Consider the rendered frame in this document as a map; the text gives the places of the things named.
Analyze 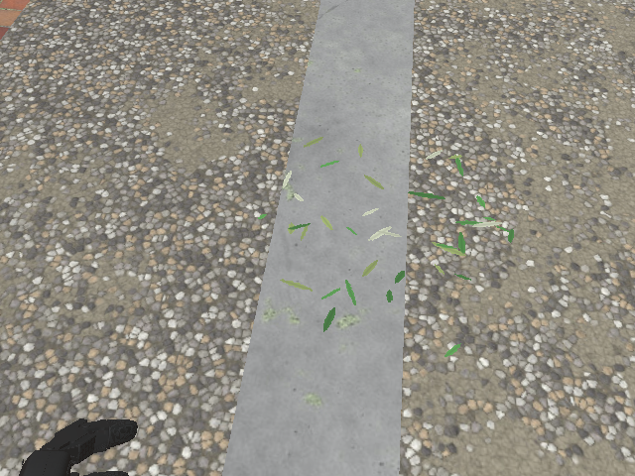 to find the robot left hand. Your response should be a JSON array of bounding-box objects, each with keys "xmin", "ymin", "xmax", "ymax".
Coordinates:
[{"xmin": 19, "ymin": 418, "xmax": 138, "ymax": 476}]

